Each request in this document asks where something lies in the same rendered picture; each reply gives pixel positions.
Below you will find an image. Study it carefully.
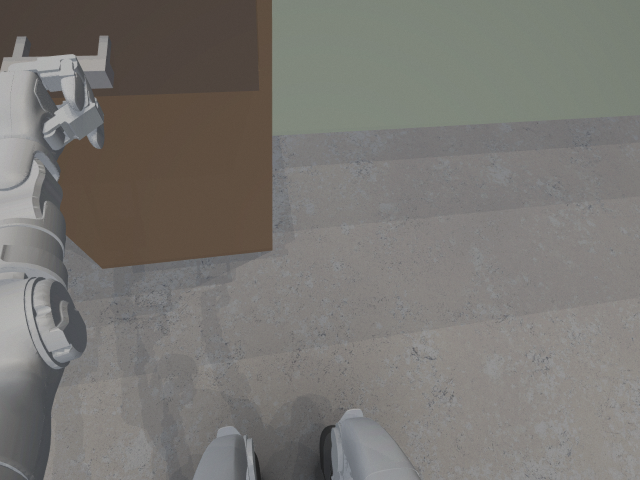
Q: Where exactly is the robot right thigh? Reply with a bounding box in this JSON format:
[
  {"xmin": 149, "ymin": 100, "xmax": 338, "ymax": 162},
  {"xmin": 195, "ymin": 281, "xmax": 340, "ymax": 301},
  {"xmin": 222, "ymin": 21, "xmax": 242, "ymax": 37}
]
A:
[{"xmin": 331, "ymin": 417, "xmax": 421, "ymax": 480}]

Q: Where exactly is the handle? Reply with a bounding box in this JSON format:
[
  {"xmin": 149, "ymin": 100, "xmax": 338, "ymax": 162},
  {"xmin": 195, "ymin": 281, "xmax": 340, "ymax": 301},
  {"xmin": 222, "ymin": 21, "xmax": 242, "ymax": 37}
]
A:
[{"xmin": 0, "ymin": 36, "xmax": 114, "ymax": 89}]

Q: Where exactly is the left robot upper arm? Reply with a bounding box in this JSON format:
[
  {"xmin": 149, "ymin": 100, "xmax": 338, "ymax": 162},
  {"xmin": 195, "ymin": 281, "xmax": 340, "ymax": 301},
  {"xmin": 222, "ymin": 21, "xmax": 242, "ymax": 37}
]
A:
[{"xmin": 0, "ymin": 277, "xmax": 87, "ymax": 480}]

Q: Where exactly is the drawer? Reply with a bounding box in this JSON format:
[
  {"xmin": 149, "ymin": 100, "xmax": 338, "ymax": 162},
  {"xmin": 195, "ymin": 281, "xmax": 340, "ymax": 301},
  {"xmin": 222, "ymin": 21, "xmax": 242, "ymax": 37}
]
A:
[{"xmin": 0, "ymin": 0, "xmax": 259, "ymax": 98}]

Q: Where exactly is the robot left shin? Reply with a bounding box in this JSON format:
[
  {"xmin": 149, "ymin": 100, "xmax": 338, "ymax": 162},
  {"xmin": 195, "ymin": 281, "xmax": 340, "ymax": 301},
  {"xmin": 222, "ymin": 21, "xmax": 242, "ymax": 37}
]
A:
[{"xmin": 216, "ymin": 426, "xmax": 243, "ymax": 438}]

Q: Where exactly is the robot left forearm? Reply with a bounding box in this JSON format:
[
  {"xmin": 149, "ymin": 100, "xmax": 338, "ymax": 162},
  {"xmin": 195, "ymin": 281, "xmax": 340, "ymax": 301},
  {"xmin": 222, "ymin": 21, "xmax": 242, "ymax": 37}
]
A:
[{"xmin": 0, "ymin": 138, "xmax": 68, "ymax": 291}]

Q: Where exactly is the cabinet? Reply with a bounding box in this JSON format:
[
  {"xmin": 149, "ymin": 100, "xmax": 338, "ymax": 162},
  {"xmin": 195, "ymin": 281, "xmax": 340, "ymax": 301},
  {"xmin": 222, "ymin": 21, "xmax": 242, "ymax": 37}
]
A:
[{"xmin": 52, "ymin": 0, "xmax": 272, "ymax": 269}]

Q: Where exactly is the robot left hand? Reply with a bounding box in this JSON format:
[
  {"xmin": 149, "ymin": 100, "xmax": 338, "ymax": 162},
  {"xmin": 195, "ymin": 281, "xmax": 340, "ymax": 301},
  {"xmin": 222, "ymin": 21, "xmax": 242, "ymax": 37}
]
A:
[{"xmin": 0, "ymin": 54, "xmax": 104, "ymax": 161}]

